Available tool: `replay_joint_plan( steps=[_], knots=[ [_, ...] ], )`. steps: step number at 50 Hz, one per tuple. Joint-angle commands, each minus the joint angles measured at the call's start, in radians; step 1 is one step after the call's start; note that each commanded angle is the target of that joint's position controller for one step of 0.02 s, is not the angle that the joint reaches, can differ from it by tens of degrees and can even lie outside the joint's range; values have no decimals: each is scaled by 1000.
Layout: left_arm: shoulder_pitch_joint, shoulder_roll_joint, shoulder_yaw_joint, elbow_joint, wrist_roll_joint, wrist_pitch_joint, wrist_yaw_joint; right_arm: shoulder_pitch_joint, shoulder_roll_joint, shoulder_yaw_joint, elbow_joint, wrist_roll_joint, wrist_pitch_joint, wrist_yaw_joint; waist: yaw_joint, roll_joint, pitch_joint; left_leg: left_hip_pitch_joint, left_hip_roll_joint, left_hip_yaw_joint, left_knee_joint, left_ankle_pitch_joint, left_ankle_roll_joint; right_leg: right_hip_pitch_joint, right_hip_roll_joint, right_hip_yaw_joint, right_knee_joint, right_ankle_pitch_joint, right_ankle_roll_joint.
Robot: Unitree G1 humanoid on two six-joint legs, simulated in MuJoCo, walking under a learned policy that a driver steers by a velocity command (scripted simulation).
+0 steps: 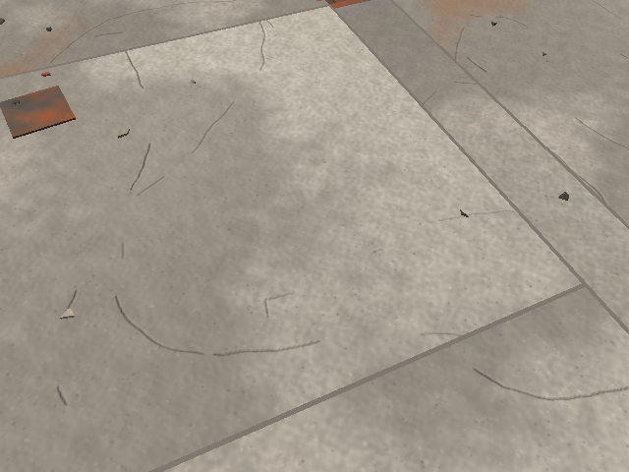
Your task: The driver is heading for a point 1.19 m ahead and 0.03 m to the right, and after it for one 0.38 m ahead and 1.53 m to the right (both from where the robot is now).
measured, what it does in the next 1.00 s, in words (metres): walks ahead: right foot, then left foot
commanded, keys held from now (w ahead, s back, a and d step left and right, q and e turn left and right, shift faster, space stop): w+e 0.24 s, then w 0.44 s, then w+q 0.32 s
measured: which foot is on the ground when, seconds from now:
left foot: down 0.00-0.30, up 0.32-0.84, down 0.86-1.00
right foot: up 0.00-0.30, down 0.32-0.86, up 0.88-1.00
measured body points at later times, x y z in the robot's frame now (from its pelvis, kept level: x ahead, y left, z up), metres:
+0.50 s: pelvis +0.27 -0.07 +0.00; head +0.30 -0.08 +0.45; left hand +0.41 +0.16 -0.13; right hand +0.28 -0.34 -0.14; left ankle +0.28 +0.08 -0.66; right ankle +0.27 -0.12 -0.74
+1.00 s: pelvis +0.56 -0.08 -0.01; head +0.59 -0.07 +0.44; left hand +0.65 +0.17 -0.15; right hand +0.61 -0.35 -0.14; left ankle +0.62 -0.04 -0.74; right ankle +0.43 -0.17 -0.64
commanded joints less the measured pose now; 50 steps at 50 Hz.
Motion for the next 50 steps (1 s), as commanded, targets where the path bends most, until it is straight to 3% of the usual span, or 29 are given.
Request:
replay_joint_plan(
  steps=[1, 6, 9, 11, 13, 14, 15, 16, 17, 18, 19, 20, 21, 22, 24, 26, 29, 36, 39, 41, 42, 43, 44, 45, 46, 47, 48, 49, 50],
  knots=[
    [-12, 4, -7, -70, 2, 4, -17, 27, -74, -11, -32, 3, -26, 4, 20, 113, 7, 53, 298, -185, -216, 220, 109, -132, -53, 32, -17, 102, 11],
    [-197, -25, -30, -129, -7, -8, -35, 82, -89, -9, 1, 3, -18, 2, -17, 119, 39, 74, 253, -18, -199, 349, 69, -90, -41, -65, -306, 281, 9],
    [-290, -25, -37, -163, -6, -8, -43, 139, -116, -13, 28, 2, -7, -10, -46, 120, 62, 160, 281, 15, -183, 395, 62, -67, -32, -122, -434, 239, -12],
    [-308, -17, -35, -174, 0, -8, -40, 163, -131, -15, 47, 0, 7, -19, -45, 123, 60, 236, 298, 43, -125, 530, 56, -39, -5, -154, -492, 153, -38],
    [-261, -4, -28, -162, 7, -9, -29, 181, -158, -18, 66, -1, 22, -27, -17, 150, 14, 277, 309, 75, 17, 844, 47, 78, 63, -188, -529, 37, -76],
    [-176, 12, -19, -137, 9, -14, -23, 187, -171, -18, 74, -3, 31, -28, 20, 158, -35, 277, 313, 83, 146, 937, 48, 183, 102, -186, -557, 1, -101],
    [-19, 36, -4, -83, 17, -24, -12, 181, -174, -16, 73, 3, 39, -28, 90, 134, -119, 203, 300, 104, 339, 879, 36, 392, 130, -170, -638, 37, -131],
    [150, 102, 20, -34, 30, -30, 6, 173, -146, -5, 44, 4, 37, -24, 159, 60, -233, -14, 278, 104, 609, 561, 16, 676, -18, 26, -660, -40, -178],
    [156, 204, 40, -39, 17, -29, 21, 229, -22, 25, -23, 20, 31, 5, 90, -188, -351, -468, 99, 72, 980, -379, -40, 1016, -365, 566, -708, -2, -332],
    [228, 182, 41, -40, -8, -15, 36, 100, -134, -6, -31, 14, 27, 2, 161, -16, -370, -554, 67, -107, 1070, -320, -39, 982, -370, 662, -810, 57, -326],
    [150, 158, 34, -17, -16, -16, 46, 8, -125, -3, -62, 27, 16, 4, 126, 1, -209, -597, 122, -139, 1025, -186, -28, 856, -322, 458, -826, 193, -284],
    [97, 109, 21, -9, -23, -24, 44, 11, -108, 5, -54, 25, 8, 4, 78, 39, -126, -532, 148, -140, 930, -131, -26, 702, -279, 357, -849, 321, -244],
    [55, 75, 10, -4, -26, -34, 42, 28, -99, 5, -35, 10, 17, 6, 32, 63, -77, -466, 169, -147, 860, -119, -30, 600, -228, 270, -871, 391, -205],
    [30, 49, 0, -1, -30, -43, 40, 76, -87, 7, -17, -8, 37, 9, -5, 46, -66, -392, 174, -147, 819, -115, -40, 523, -194, 211, -899, 412, -185],
    [42, 36, -7, 18, -35, -63, 35, 98, -69, 6, -1, -21, 65, 21, -26, 38, -54, -350, 166, -133, 775, -104, -51, 467, -160, 160, -940, 448, -182],
    [76, 59, -2, 45, -39, -73, 32, 45, -59, 5, -14, -22, 73, 30, -24, 25, -17, -396, 170, -123, 717, -35, -61, 449, -145, 125, -981, 434, -178],
    [133, 60, -4, 77, -39, -75, 31, -88, -61, 4, -52, -17, 74, 32, 8, 15, 33, -485, 177, -114, 590, 91, -73, 477, -126, 94, -1011, 422, -157],
    [239, 67, -14, 144, -25, -80, 42, -297, -51, 18, -107, -5, 63, 36, 70, -6, 69, -494, 122, -75, 316, 215, -31, 630, -149, 35, -1002, 498, -125],
    [239, 75, -17, 168, -14, -79, 57, -311, -59, 16, -118, -4, 57, 38, 57, -3, 83, -445, 86, -64, 248, 132, 21, 701, -187, -4, -966, 611, -110],
    [206, 94, -15, 174, -7, -80, 66, -221, -73, 6, -90, -4, 53, 30, 8, -18, 29, -304, 19, -36, 225, 42, 64, 728, -190, -51, -830, 914, -84],
    [196, 106, -12, 177, -2, -75, 69, -111, -90, -5, -54, -6, 47, 23, -39, -18, -34, -189, -20, -24, 200, 13, 86, 733, -180, -75, -676, 1016, -71],
    [184, 112, -13, 173, -5, -70, 70, 50, -110, -18, 0, -15, 38, 17, -109, 2, -118, 13, -28, -39, 142, 46, 115, 654, -151, -112, -461, 955, -50],
    [193, 87, -23, 141, -11, -73, 72, 212, -194, -43, 33, -33, 35, 7, -155, 94, -233, 263, 174, -295, 136, -8, 175, 442, -104, -151, -152, 614, -29],
    [286, 5, -35, 125, -35, -79, 48, 207, -275, -65, 41, -25, 42, 8, -72, 342, -304, 505, 400, -845, 0, -34, 345, 41, 122, -116, 192, -219, 18],
    [190, 75, -23, 113, -12, -85, 48, 120, -224, -58, 33, 13, 49, 20, -61, 182, -230, 452, 362, -863, -71, -92, 315, -79, 61, 34, 247, -196, 0],
    [100, 88, -21, 81, -20, -98, 41, 36, -185, -49, 12, 16, 52, 20, -43, 121, -106, 309, 341, -704, -85, -31, 287, -101, 10, 30, 205, -88, -2],
    [62, 78, -24, 69, -20, -105, 40, 4, -141, -39, 11, 11, 51, 22, -21, 44, -52, 200, 304, -617, -106, 97, 261, -67, -22, 23, 142, -34, 5],
    [49, 66, -25, 62, -11, -96, 40, -6, -123, -33, 16, 13, 48, 19, 5, 28, -19, 118, 262, -547, -115, 195, 239, -27, -43, 23, 91, -27, 20],
    [63, 51, -29, 56, 0, -78, 38, -8, -105, -26, 25, 17, 43, 16, 31, 49, -25, 65, 229, -494, -128, 249, 220, 24, -55, 21, 45, -25, 38]
  ],
)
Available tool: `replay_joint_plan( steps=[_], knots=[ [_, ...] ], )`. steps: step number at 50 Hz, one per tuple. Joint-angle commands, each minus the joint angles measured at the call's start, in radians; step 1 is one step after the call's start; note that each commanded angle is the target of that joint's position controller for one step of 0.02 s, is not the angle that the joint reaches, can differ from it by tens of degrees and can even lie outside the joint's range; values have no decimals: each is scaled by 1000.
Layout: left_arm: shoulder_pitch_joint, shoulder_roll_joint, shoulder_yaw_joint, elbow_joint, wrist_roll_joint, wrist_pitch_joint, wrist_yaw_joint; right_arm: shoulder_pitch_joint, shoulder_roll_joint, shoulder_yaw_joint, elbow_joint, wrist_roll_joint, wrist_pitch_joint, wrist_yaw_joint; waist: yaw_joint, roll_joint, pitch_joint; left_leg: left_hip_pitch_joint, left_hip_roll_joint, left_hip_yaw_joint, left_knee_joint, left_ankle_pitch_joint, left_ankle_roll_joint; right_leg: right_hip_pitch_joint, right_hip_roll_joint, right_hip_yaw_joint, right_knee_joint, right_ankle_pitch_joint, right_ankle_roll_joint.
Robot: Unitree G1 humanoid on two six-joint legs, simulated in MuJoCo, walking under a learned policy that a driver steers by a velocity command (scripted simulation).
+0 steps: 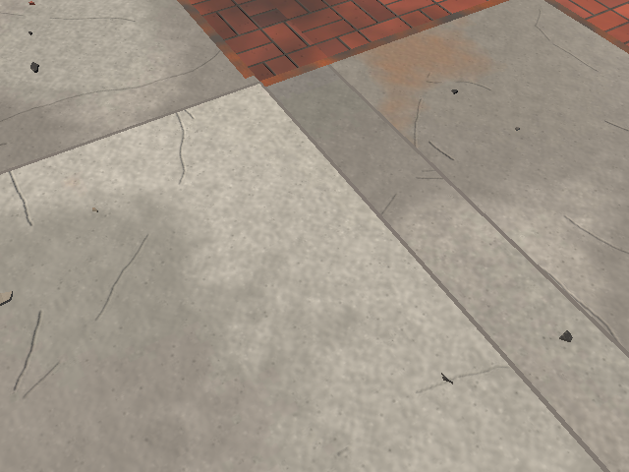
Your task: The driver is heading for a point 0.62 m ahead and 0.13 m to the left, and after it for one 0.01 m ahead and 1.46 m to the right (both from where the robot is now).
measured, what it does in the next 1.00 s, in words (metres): walks ahead, turning left: right foot, then left foot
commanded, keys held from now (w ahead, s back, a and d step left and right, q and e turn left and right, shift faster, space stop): w+q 0.78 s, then e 0.22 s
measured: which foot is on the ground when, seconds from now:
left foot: down 0.00-0.40, up 0.42-0.90, down 0.92-1.00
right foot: up 0.00-0.38, down 0.40-0.92, up 0.94-1.00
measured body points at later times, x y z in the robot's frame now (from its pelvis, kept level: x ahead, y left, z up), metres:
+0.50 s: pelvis +0.28 -0.03 +0.00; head +0.31 -0.03 +0.45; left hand +0.40 +0.26 -0.09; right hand +0.36 -0.30 -0.13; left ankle +0.11 +0.04 -0.66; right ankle +0.37 -0.10 -0.73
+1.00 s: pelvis +0.48 +0.09 +0.00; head +0.52 +0.12 +0.44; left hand +0.34 +0.29 -0.15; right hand +0.77 +0.00 -0.10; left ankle +0.52 +0.19 -0.73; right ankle +0.41 -0.10 -0.66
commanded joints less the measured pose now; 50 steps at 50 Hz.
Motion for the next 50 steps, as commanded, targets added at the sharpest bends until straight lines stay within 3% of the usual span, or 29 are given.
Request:
replay_joint_plan(
  steps=[1, 3, 6, 10, 15, 17, 19, 20, 21, 22, 23, 24, 25, 27, 31, 35, 39, 41, 43, 44, 45, 46, 47, 48, 49, 50],
  knots=[
    [16, 92, 19, -82, 17, 13, -4, 76, -95, -22, -21, 12, -20, -6, 16, 18, -62, 173, 279, -377, -255, 277, 165, -199, -80, 55, -37, 33, 38],
    [-5, 76, 13, -97, 20, 35, -7, 97, -126, -30, -14, 15, -29, -10, 22, 36, -53, 125, 251, -340, -280, 263, 169, -207, -84, 35, -106, 47, 68],
    [-148, 80, 12, -152, 18, 44, -10, 151, -135, -33, -6, 16, -26, -14, -14, 51, -3, 110, 218, -329, -308, 229, 143, -283, -88, 13, -259, 169, 101],
    [-289, 74, 5, -202, 9, 41, -17, 227, -137, -37, -1, 15, -19, -17, -72, 74, -16, 194, 197, -339, -266, 296, 95, -310, -64, 12, -430, 308, 110],
    [-406, 85, -4, -261, -2, 26, -20, 275, -149, -41, -7, -4, -12, -29, -108, 91, -18, 304, 221, -401, -174, 419, 90, -298, -20, 20, -565, 280, 92],
    [-359, 108, 1, -260, -6, 16, -17, 231, -166, -46, -25, -7, -11, -38, -69, 102, -26, 288, 231, -430, -132, 446, 65, -183, -6, 37, -641, 233, 70],
    [-172, 149, 19, -207, -9, 2, -2, 166, -186, -51, -45, -4, -17, -32, 20, 87, -99, 219, 188, -419, 27, 559, 24, 98, 35, 22, -727, 185, 33],
    [-37, 195, 35, -181, 4, -12, 12, 157, -169, -46, -53, 7, -27, -21, 83, 24, -190, 134, 124, -369, 226, 481, 0, 313, -47, 92, -761, 170, -5],
    [106, 276, 54, -185, 29, -12, 32, 186, -84, -25, -90, 33, -34, -17, 116, -111, -353, -38, 52, -261, 510, 123, -28, 564, -317, 376, -792, -37, -64],
    [64, 318, 69, -184, 27, 7, 27, 291, -70, -20, -110, 36, -26, -20, 34, -299, -391, -270, -41, -169, 683, -410, -36, 637, -469, 773, -902, -67, -164],
    [4, 213, 55, -194, 12, 17, 22, 258, -134, -28, -72, 1, -6, -29, 14, -119, -248, -339, 58, -170, 764, -317, -30, 509, -431, 711, -898, -168, -158],
    [-49, 132, 37, -202, 2, 17, 18, 182, -131, -28, -75, -9, -3, -18, 17, -19, -135, -326, 87, -160, 742, -222, -36, 376, -373, 543, -923, -112, -135],
    [-75, 106, 29, -198, 6, 15, 15, 149, -109, -25, -84, -10, 1, -9, 1, -18, -85, -304, 115, -148, 706, -175, -46, 296, -324, 415, -954, 7, -110],
    [-50, 101, 26, -171, 0, 0, 15, 134, -98, -24, -91, -28, 23, 10, -16, -84, -55, -273, 144, -129, 679, -148, -63, 224, -266, 254, -984, 184, -87],
    [3, 118, 37, -138, -16, -27, 5, 42, -77, -17, -138, -27, 43, 31, -21, -76, -53, -351, 163, -114, 662, -58, -80, 239, -270, 116, -1027, 355, -105],
    [45, 119, 40, -108, -12, -23, 2, -91, -62, -5, -188, -22, 42, 44, -2, -67, -17, -407, 171, -79, 515, 78, -94, 260, -243, -17, -1045, 430, -97],
    [85, 144, 46, -84, -13, -18, 6, -227, -41, 14, -235, -22, 34, 60, 32, -68, 13, -334, 168, -3, 286, 163, -71, 282, -242, -112, -1038, 456, -75],
    [132, 139, 41, -54, -13, -9, 9, -260, -24, 24, -245, -30, 27, 56, 42, -55, 34, -268, 136, 24, 179, 115, -54, 300, -246, -130, -990, 633, -71],
    [164, 153, 38, -19, -14, 4, 11, -219, -21, 26, -226, -39, 15, 40, 27, -79, 4, -166, 81, 46, 116, 54, -28, 346, -249, -129, -893, 907, -63],
    [165, 166, 38, -6, -18, 9, 13, -146, -33, 23, -196, -44, 6, 30, -4, -96, -34, -82, 54, 45, 69, 48, -10, 366, -240, -123, -807, 1005, -54],
    [154, 168, 36, 2, -28, 15, 14, -14, -52, 16, -143, -55, -10, 19, -68, -77, -99, 81, 43, 40, -35, 149, 11, 345, -207, -135, -658, 983, -33],
    [161, 144, 26, -7, -41, 11, 13, 102, -103, 4, -101, -77, -24, 6, -111, -36, -193, 321, 145, -24, -43, 400, 30, 208, -165, -139, -483, 749, -8],
    [205, 38, 0, -56, -50, 9, 9, 197, -194, -12, -93, -86, -30, -9, -106, 182, -380, 663, 506, -323, 109, 1061, 122, -55, -60, -154, -146, -77, 22],
    [277, 70, 11, -20, -84, 32, 23, 212, -216, -27, -94, -11, -21, -19, -115, 209, -570, 726, 614, -468, 93, 1301, 252, -114, 41, 30, 68, -358, 31],
    [210, 111, 26, -18, -69, 45, 28, 146, -177, -20, -101, 12, -12, -27, -96, 111, -465, 592, 545, -336, 30, 1174, 213, -136, -5, 96, 72, -288, 29],
    [147, 89, 22, -30, -55, 47, 26, 51, -114, 1, -105, 10, -12, -32, -60, 118, -294, 451, 497, -261, -37, 1004, 167, -181, -37, 71, 20, -232, 31]
  ],
)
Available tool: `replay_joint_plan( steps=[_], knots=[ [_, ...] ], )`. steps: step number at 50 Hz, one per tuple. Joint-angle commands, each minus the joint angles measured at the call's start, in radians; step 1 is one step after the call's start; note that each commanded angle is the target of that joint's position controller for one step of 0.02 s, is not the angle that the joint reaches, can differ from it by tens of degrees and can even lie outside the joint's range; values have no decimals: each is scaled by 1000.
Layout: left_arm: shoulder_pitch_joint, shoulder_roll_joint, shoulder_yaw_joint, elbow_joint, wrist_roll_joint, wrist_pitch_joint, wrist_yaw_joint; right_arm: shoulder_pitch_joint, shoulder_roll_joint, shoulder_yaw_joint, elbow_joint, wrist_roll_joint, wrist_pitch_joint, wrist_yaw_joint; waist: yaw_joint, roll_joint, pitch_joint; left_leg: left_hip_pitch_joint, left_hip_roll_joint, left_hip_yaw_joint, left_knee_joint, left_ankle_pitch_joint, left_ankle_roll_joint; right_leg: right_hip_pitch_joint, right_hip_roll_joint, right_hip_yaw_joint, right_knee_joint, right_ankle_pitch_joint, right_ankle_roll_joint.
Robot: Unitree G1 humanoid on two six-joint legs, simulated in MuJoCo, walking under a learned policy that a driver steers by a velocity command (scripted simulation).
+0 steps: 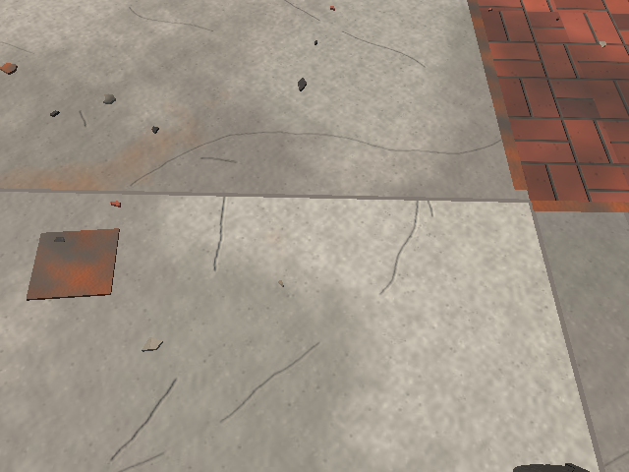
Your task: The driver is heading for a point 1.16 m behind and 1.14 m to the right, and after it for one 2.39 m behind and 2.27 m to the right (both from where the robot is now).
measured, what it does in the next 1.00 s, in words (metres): steps on the spot, turning right: right foot, then left foot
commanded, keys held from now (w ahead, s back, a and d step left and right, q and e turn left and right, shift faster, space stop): e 1.00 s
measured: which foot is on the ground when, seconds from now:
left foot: down 0.00-0.40, up 0.42-0.90, down 0.92-1.00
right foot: up 0.00-0.38, down 0.40-0.92, up 0.94-1.00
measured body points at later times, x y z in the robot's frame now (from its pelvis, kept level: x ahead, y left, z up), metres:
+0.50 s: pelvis +0.04 -0.03 +0.00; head +0.05 -0.07 +0.45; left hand +0.21 +0.20 -0.10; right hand +0.06 -0.32 -0.14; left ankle +0.07 +0.09 -0.68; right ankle +0.03 -0.11 -0.73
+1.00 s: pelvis +0.04 +0.00 +0.01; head +0.08 +0.01 +0.46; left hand +0.28 +0.18 -0.12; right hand +0.00 -0.30 -0.09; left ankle +0.09 +0.08 -0.73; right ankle +0.01 -0.10 -0.69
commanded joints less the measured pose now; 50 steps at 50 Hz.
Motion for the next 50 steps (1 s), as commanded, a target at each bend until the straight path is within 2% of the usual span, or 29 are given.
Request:
replay_joint_plan(
  steps=[1, 2, 3, 6, 9, 11, 15, 18, 19, 20, 21, 22, 23, 24, 25, 26, 27, 29, 31, 35, 39, 43, 45, 46, 47, 48, 49, 50],
  knots=[
    [16, 109, 30, -47, 19, 10, 9, 189, -109, -34, 20, 26, 1, -32, -90, 64, -191, 433, 343, -232, -179, 863, 147, -294, -41, 89, 148, 31, -4],
    [22, 105, 36, -39, 39, 27, 4, 159, -92, -28, 20, 30, 2, -40, -63, 76, -142, 335, 307, -176, -220, 793, 120, -247, -49, 76, 113, 78, 6],
    [53, 92, 39, -27, 50, 43, -2, 147, -97, -28, 21, 25, 3, -44, -44, 77, -144, 268, 294, -128, -241, 772, 112, -187, -34, 54, 125, 113, 14],
    [63, 62, 48, -37, 44, 68, -10, 134, -125, -40, 23, 19, -8, -46, -10, 76, -168, 198, 289, -51, -271, 685, 132, -159, -17, 32, 126, 167, 26],
    [-22, 63, 52, -77, 52, 89, -16, 130, -113, -41, 32, 11, 3, -53, -21, 122, -121, 157, 281, -8, -305, 391, 127, -202, -43, 20, 8, 229, 26],
    [-84, 61, 48, -106, 56, 98, -26, 146, -122, -46, 40, 8, 14, -56, -43, 134, -107, 153, 286, 0, -317, 230, 128, -193, -48, 4, -86, 251, 21],
    [-141, 78, 50, -153, 55, 104, -37, 181, -165, -64, 52, 3, 38, -51, -71, 118, -115, 187, 338, -16, -277, 121, 134, -159, -36, -29, -196, 178, 0],
    [-145, 82, 52, -180, 49, 97, -39, 174, -195, -78, 54, 8, 55, -50, -69, 109, -114, 204, 357, -11, -203, 86, 99, -98, -21, -51, -329, 153, -28],
    [-125, 80, 52, -179, 48, 87, -38, 172, -201, -83, 57, 10, 62, -51, -53, 81, -117, 184, 339, 17, -142, 50, 60, -33, -5, -56, -436, 215, -41],
    [-96, 107, 59, -170, 50, 73, -32, 209, -187, -84, 70, 2, 71, -48, -49, -6, -116, 146, 296, 55, -32, -35, -4, 30, -17, 12, -565, 290, -57],
    [-80, 213, 80, -181, 59, 58, -19, 247, -124, -72, 52, -3, 81, -39, -68, -271, -107, 0, 173, 151, 240, -290, -84, 89, -245, 327, -712, 493, -106],
    [-49, 317, 110, -184, 48, 62, -13, 165, -107, -62, -4, 10, 97, -54, -28, -335, -48, -174, 4, 60, 391, -513, -119, 38, -397, 552, -740, 703, -268],
    [-2, 275, 106, -166, 41, 66, -9, 136, -134, -66, -3, 6, 109, -57, -19, -175, -57, -183, 33, -41, 505, -470, -124, 62, -359, 475, -707, 770, -303],
    [-54, 239, 95, -171, 36, 70, -4, 142, -124, -66, 3, 17, 109, -53, -47, -151, -56, -186, 39, -72, 527, -386, -122, 47, -296, 399, -700, 717, -285],
    [-134, 211, 87, -191, 36, 77, -3, 147, -129, -68, 14, 23, 99, -50, -77, -119, -52, -179, 50, -95, 501, -297, -119, 43, -225, 337, -704, 653, -239],
    [-187, 193, 82, -212, 30, 78, 0, 154, -148, -75, 21, 9, 93, -47, -87, -133, -73, -174, 43, -91, 506, -246, -117, 64, -189, 306, -694, 678, -218],
    [-199, 175, 76, -220, 28, 77, -3, 172, -154, -78, 30, 0, 91, -42, -91, -122, -112, -154, 31, -87, 530, -223, -119, 86, -171, 286, -679, 759, -216],
    [-168, 186, 80, -218, 23, 69, -8, 176, -142, -77, 26, 7, 95, -38, -85, -78, -150, -143, 24, -96, 527, -209, -127, 118, -168, 291, -667, 784, -218],
    [-142, 201, 86, -213, 26, 66, -8, 156, -129, -73, 13, 13, 102, -41, -70, -83, -140, -157, 22, -105, 470, -210, -136, 136, -166, 321, -673, 714, -222],
    [-114, 217, 92, -213, 36, 72, -6, 118, -133, -69, -12, 15, 105, -49, -41, -119, -120, -140, 10, -120, 349, -237, -137, 125, -168, 400, -685, 564, -238],
    [-131, 235, 99, -223, 43, 79, -14, 107, -135, -64, -33, 22, 95, -53, -37, -120, -123, -51, -17, -125, 247, -256, -122, 69, -156, 462, -669, 541, -238],
    [-180, 240, 104, -231, 43, 86, -24, 154, -141, -60, -43, 34, 80, -59, -60, -134, -138, 91, -53, -127, 92, -259, -93, 19, -130, 533, -643, 590, -200],
    [-233, 231, 102, -238, 30, 91, -25, 235, -135, -57, -27, 33, 68, -68, -116, -117, -134, 258, -57, -118, -157, -130, -75, -64, -73, 525, -605, 505, -131],
    [-226, 193, 92, -248, 21, 89, -21, 252, -193, -70, -28, 21, 61, -77, -113, -26, -129, 347, 64, -230, -293, -149, -48, -160, -3, 467, -525, 335, -67],
    [-168, 116, 75, -259, 14, 83, -17, 205, -290, -86, -57, 9, 63, -81, -69, 204, -133, 419, 337, -512, -382, -171, 34, -314, 161, 250, -299, 63, -7],
    [-178, 203, 95, -247, 51, 85, -9, 161, -304, -92, -69, 1, 70, -71, -77, 193, -91, 260, 417, -562, -368, -58, 137, -336, 162, 152, -100, -41, 8],
    [-177, 230, 106, -236, 59, 87, -13, 132, -233, -73, -83, 3, 69, -65, -52, 115, -69, 204, 379, -496, -350, 21, 151, -294, 119, 173, 19, 2, 10],
    [-153, 222, 108, -214, 57, 93, -21, 79, -184, -60, -90, 10, 67, -60, -25, 83, -46, 176, 307, -382, -333, 64, 122, -279, 110, 166, 89, 64, 14]
  ],
)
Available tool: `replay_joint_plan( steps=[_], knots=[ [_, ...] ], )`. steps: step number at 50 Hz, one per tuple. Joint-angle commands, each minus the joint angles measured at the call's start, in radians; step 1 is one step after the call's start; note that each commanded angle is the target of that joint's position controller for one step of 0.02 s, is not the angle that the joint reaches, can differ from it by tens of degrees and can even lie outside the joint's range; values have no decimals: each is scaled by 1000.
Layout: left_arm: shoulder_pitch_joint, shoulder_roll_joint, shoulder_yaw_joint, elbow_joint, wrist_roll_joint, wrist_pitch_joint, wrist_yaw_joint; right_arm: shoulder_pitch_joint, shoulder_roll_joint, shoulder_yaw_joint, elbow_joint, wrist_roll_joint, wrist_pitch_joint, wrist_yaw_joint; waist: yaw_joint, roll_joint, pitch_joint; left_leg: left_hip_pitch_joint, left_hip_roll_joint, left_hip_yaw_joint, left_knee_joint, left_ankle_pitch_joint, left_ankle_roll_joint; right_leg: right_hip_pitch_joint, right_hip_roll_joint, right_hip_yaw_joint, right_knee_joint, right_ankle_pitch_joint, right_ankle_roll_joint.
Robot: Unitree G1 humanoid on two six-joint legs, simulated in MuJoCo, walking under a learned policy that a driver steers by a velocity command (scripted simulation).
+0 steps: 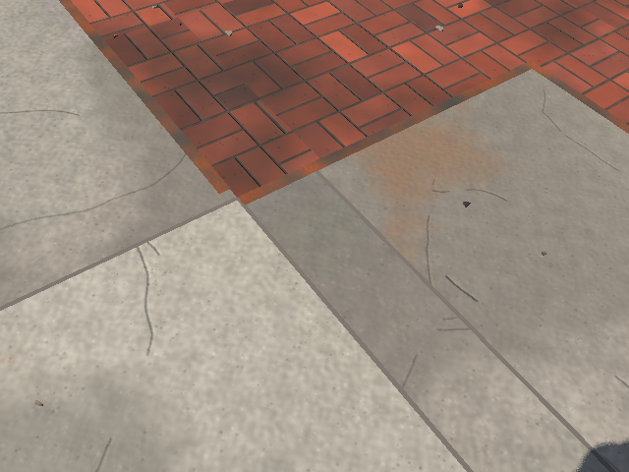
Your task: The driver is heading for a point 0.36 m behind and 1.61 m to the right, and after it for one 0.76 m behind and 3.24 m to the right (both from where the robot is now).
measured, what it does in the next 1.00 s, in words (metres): walks ahead, turning right: right foot, then left foot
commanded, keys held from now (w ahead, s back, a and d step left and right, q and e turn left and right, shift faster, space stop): e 0.08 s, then w+e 0.92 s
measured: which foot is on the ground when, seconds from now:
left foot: down 0.00-0.42, up 0.44-0.88, down 0.90-1.00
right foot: up 0.00-0.40, down 0.42-0.90, up 0.92-1.00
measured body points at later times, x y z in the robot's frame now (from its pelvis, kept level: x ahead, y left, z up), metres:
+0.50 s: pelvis +0.05 -0.06 -0.01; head +0.06 -0.09 +0.44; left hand +0.28 +0.15 -0.09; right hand +0.01 -0.35 -0.14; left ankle +0.01 +0.09 -0.69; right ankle +0.01 -0.13 -0.74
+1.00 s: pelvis +0.31 -0.16 -0.01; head +0.34 -0.17 +0.43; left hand +0.49 +0.07 -0.15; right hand +0.31 -0.47 -0.10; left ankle +0.42 -0.12 -0.74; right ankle +0.11 -0.16 -0.65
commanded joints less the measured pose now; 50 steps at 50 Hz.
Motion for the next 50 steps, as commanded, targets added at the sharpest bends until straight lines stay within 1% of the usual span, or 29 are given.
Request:
replay_joint_plan(
  steps=[1, 2, 4, 7, 10, 17, 19, 20, 21, 22, 23, 24, 25, 26, 28, 29, 31, 35, 38, 40, 42, 43, 44, 45, 46, 47, 48, 49, 50],
  knots=[
    [60, 123, 38, -31, 8, 1, -12, -96, -120, -26, -96, -2, -13, 3, 42, 159, -20, 10, 273, -207, -231, 174, 138, -71, -53, -32, 328, -2, 25],
    [75, 117, 36, -24, 4, 8, -23, -96, -119, -25, -102, -1, -15, -1, 37, 191, -28, 46, 247, -154, -215, 237, 133, -92, -57, -50, 362, 18, 39],
    [46, 104, 28, -31, -4, 12, -34, -44, -124, -28, -94, -3, -16, -1, 2, 184, -40, 121, 240, -102, -188, 328, 142, -123, -70, -78, 342, 25, 66],
    [-46, 98, 16, -65, 6, 17, -51, 76, -155, -44, -59, -4, -21, 5, -72, 207, -47, 245, 282, -149, -262, -58, 151, -196, -109, -96, 228, 44, 73],
    [-99, 93, 10, -85, 10, 15, -70, 109, -180, -58, -40, -8, -34, 12, -91, 201, -16, 269, 319, -160, -315, -216, 150, -201, -136, -114, 123, 39, 65],
    [-154, 61, -16, -120, 2, -16, -87, 110, -213, -77, -12, -15, -60, 40, -80, 198, 13, 124, 337, -23, -312, -228, 125, 32, -154, -218, -150, -4, -23],
    [-95, 57, -19, -105, 6, -29, -82, 89, -222, -81, -7, -4, -54, 45, -35, 178, 10, 49, 330, 30, -255, -205, 108, 169, -134, -249, -268, 54, -54],
    [-12, 57, -18, -74, 15, -38, -76, 70, -214, -79, -8, 4, -49, 45, 9, 145, -6, -32, 306, 85, -161, -199, 89, 302, -107, -263, -340, 102, -66],
    [121, 95, -1, -20, 22, -48, -64, 73, -177, -65, -10, -1, -48, 47, 59, 50, -63, -136, 254, 158, 28, -176, 59, 481, -93, -222, -385, 50, -85],
    [250, 181, 21, 5, 29, -61, -45, 58, -85, -35, -39, -18, -46, 55, 112, -211, -109, -318, 157, 259, 411, -294, 9, 612, -332, 136, -541, -217, -132],
    [253, 284, 35, -30, 1, -67, -35, -33, -90, -34, -116, -31, -50, 62, 114, -278, -40, -632, 7, 127, 594, -389, -18, 620, -515, 624, -700, -389, -261],
    [221, 220, 22, -24, -7, -63, -26, -55, -161, -48, -110, -39, -54, 71, 103, -106, 32, -662, 93, 4, 649, -302, -14, 574, -506, 518, -670, -287, -283],
    [165, 174, 5, -32, -9, -66, -21, -30, -169, -51, -90, -16, -66, 85, 53, -73, 55, -617, 120, -4, 625, -173, -13, 525, -444, 399, -646, -124, -261],
    [131, 151, -3, -35, -8, -73, -16, 4, -169, -50, -66, -10, -75, 89, 18, -43, 59, -558, 134, -5, 580, -97, -23, 490, -379, 297, -643, 60, -233],
    [97, 131, -12, -43, -12, -92, -9, 47, -168, -48, -33, -33, -64, 91, -15, -36, 13, -477, 130, 11, 558, -19, -51, 475, -310, 189, -630, 340, -211],
    [113, 134, -13, -34, -19, -100, -10, 49, -158, -46, -33, -35, -56, 91, -22, -27, -6, -462, 117, 19, 562, -4, -64, 470, -301, 167, -617, 453, -216],
    [155, 140, -8, -12, -26, -110, -9, 11, -138, -40, -48, -31, -46, 89, -18, -15, -8, -476, 109, 29, 539, 24, -82, 455, -286, 143, -609, 545, -224],
    [234, 134, -7, 26, -19, -112, -1, -160, -109, -22, -107, -23, -44, 89, 29, -23, 41, -516, 88, 44, 373, 114, -97, 432, -267, 150, -613, 580, -225],
    [272, 145, -4, 48, -16, -114, 9, -259, -96, -9, -145, -12, -53, 94, 57, -34, 49, -460, 59, 41, 226, 179, -81, 437, -273, 170, -587, 650, -213],
    [270, 159, -1, 55, -15, -116, 17, -270, -109, -9, -159, -6, -58, 90, 49, -38, 45, -386, 46, 29, 158, 196, -55, 444, -296, 200, -575, 708, -196],
    [210, 179, 3, 46, -14, -118, 21, -166, -135, -17, -132, -3, -64, 77, -13, -39, 14, -191, 16, 26, 94, 155, -21, 406, -289, 194, -511, 840, -153],
    [188, 191, 7, 44, -10, -120, 19, -54, -163, -30, -95, 0, -67, 64, -57, -36, -45, -38, -16, 36, 91, 100, -4, 390, -268, 183, -395, 985, -130],
    [171, 196, 8, 45, -12, -122, 11, 103, -188, -42, -52, 1, -75, 48, -135, 1, -131, 164, -8, 37, 35, 110, 16, 343, -214, 145, -193, 991, -107],
    [187, 128, -10, 27, -16, -128, 2, 249, -248, -57, -40, -22, -84, 27, -182, 80, -256, 393, 179, -147, -2, -103, 50, 206, -146, 104, 83, 725, -90],
    [296, 7, -34, -5, -44, -125, 2, 249, -330, -73, -51, -49, -84, 24, -103, 339, -373, 587, 470, -634, -126, -275, 144, -80, 14, 11, 386, -76, -62],
    [269, 104, -24, 8, -6, -117, 6, 175, -270, -65, -58, -25, -75, 30, -76, 268, -311, 465, 460, -782, -213, -371, 161, -161, -48, 13, 484, -72, -77],
    [215, 122, -15, 15, 0, -109, 0, 94, -188, -47, -67, -16, -74, 32, -50, 168, -167, 317, 431, -618, -228, -380, 151, -169, -105, -8, 481, 25, -79],
    [175, 113, -18, 19, 2, -103, -8, 55, -134, -34, -62, -14, -77, 36, -42, 101, -93, 215, 379, -466, -240, -255, 138, -148, -143, -31, 441, 84, -75],
    [163, 96, -20, 20, 5, -96, -17, 51, -118, -28, -51, -15, -82, 36, -31, 122, -63, 154, 338, -351, -257, -144, 119, -125, -167, -42, 406, 100, -69]
  ],
)
Next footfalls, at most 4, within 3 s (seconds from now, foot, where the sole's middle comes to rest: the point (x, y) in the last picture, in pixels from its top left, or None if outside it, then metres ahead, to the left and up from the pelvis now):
0.42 right None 0.05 -0.14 -0.78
0.90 left None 0.46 -0.14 -0.78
1.42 right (544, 458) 0.52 -0.49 -0.78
1.94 left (591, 338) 0.82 -0.68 -0.78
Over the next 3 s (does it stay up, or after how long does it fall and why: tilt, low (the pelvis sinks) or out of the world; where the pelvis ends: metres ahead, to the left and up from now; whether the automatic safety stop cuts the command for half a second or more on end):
stays up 0.83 -1.11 -0.01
